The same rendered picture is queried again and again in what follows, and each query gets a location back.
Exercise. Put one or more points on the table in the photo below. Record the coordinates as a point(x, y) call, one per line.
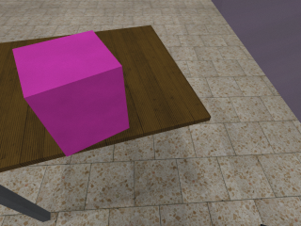
point(158, 97)

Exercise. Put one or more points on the carton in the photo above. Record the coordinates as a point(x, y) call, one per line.
point(76, 88)

